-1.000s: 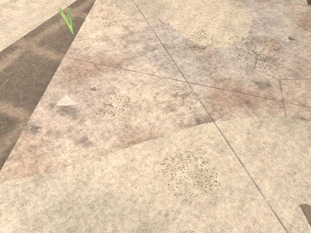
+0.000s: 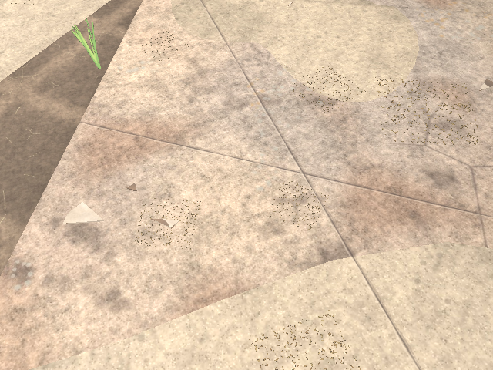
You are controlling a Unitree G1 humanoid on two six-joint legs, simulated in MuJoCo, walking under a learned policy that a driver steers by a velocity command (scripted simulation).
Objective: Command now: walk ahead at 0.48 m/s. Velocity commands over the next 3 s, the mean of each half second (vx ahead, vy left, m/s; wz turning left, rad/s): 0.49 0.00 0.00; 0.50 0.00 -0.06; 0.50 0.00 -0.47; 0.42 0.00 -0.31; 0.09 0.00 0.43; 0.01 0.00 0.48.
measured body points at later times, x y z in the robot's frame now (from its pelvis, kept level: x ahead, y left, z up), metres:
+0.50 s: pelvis +0.30 -0.06 +0.00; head +0.33 -0.07 +0.44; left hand +0.47 +0.19 -0.11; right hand +0.27 -0.33 -0.15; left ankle +0.12 +0.08 -0.65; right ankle +0.39 -0.15 -0.73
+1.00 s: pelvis +0.58 -0.03 -0.01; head +0.61 -0.02 +0.44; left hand +0.52 +0.24 -0.15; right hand +0.79 -0.26 -0.10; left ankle +0.71 +0.08 -0.73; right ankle +0.40 -0.15 -0.72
